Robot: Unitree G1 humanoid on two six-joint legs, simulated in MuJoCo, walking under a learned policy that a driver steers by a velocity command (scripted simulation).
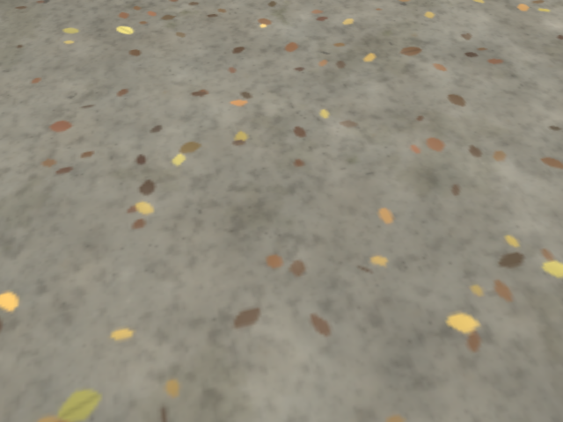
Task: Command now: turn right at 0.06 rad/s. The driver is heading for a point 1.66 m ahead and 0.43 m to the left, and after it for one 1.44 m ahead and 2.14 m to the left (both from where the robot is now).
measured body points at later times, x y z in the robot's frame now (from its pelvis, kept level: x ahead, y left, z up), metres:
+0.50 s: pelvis +0.01 +0.00 +0.00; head +0.01 +0.00 +0.45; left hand +0.10 +0.26 -0.13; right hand +0.06 -0.27 -0.14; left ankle +0.01 +0.16 -0.74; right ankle -0.02 -0.11 -0.74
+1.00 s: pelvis +0.16 +0.06 +0.01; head +0.18 +0.08 +0.46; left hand +0.35 +0.31 -0.10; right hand +0.08 -0.18 -0.13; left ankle +0.05 +0.14 -0.74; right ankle +0.31 -0.10 -0.68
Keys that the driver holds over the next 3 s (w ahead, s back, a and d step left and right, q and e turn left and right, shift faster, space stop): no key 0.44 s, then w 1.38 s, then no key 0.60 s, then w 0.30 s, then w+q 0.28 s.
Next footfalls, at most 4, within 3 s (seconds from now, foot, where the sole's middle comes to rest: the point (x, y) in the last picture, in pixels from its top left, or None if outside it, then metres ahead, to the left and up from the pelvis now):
1.18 right None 0.46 -0.07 -0.77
1.70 left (223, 337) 0.76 0.18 -0.77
2.16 right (300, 270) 0.96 -0.03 -0.77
2.40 left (214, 305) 0.86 0.21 -0.77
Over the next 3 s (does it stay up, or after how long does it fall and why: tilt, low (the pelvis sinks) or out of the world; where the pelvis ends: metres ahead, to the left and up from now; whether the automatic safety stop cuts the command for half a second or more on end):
stays up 1.02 0.07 0.00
